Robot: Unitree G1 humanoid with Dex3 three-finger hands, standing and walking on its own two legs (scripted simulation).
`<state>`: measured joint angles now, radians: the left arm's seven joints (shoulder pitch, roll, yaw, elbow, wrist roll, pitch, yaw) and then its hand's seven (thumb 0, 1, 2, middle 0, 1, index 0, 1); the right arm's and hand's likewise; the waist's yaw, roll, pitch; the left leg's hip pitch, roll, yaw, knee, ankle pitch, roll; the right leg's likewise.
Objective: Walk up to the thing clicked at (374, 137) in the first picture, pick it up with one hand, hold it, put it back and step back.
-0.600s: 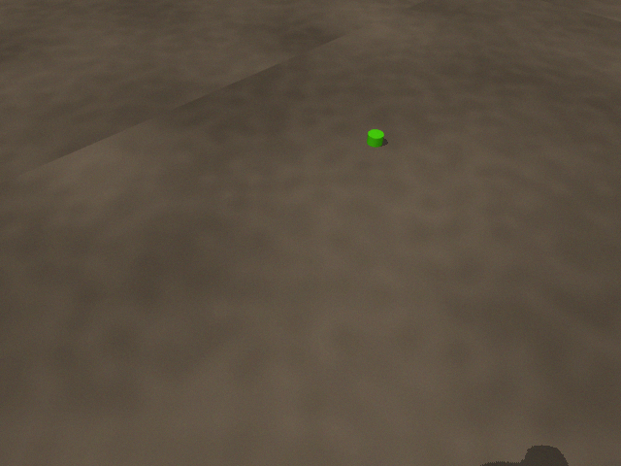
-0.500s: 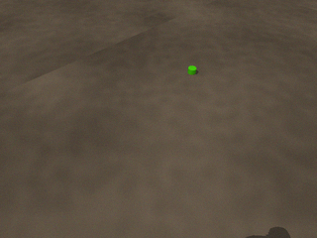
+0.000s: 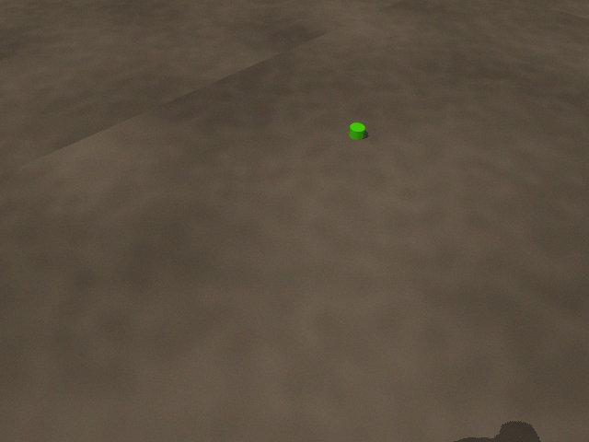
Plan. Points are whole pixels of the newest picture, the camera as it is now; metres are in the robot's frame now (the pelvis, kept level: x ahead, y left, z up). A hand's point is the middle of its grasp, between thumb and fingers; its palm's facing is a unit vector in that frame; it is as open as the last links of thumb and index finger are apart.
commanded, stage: stand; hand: left
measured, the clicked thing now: (356, 131) +1.80 -0.30 -0.75
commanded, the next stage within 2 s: walk up in 0.52 s
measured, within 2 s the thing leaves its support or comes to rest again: neither
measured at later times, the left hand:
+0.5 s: hand out of the picture +0.08 +0.25 -0.16, palm faces -0.03 -0.94 -0.34, open 7.4 cm
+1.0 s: hand (202, 373) +0.25 +0.17 -0.13, palm faces -0.14 -0.91 -0.40, open 7.4 cm
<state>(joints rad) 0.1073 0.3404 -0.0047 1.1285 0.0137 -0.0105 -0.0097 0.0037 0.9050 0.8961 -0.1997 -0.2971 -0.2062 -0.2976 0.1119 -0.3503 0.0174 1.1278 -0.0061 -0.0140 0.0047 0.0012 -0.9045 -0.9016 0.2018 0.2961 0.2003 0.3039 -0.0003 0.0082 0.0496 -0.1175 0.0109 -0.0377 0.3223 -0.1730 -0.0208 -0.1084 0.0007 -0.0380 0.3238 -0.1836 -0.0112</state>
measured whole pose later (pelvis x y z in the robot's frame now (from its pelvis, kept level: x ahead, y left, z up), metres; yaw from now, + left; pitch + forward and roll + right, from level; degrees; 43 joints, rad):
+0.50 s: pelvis +0.01 +0.00 +0.00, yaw +0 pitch -2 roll +0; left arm 0.11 0.34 0.00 1.13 0.01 -0.01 -0.01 0.00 0.90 0.90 -0.20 -0.30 -0.21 -0.30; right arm 0.11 -0.35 0.02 1.13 0.00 -0.01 0.00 0.00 -0.90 -0.90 0.20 0.30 0.20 0.30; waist 0.00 0.01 0.05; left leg -0.11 0.01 -0.04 0.32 -0.18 -0.02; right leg -0.10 0.00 -0.04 0.31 -0.19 -0.01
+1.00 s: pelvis +0.13 -0.10 -0.02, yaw -10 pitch -3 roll +0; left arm 0.25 0.40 0.07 0.94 0.01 -0.06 -0.09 0.00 0.91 0.90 -0.20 -0.30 -0.21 -0.30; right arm 0.23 -0.48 -0.08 1.00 -0.02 -0.03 0.06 0.01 -0.91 -0.90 0.20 0.30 0.20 0.30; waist 0.02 0.07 0.04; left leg -0.37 0.09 0.01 1.10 -0.37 0.02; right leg -0.28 -0.02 -0.05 0.58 -0.26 -0.03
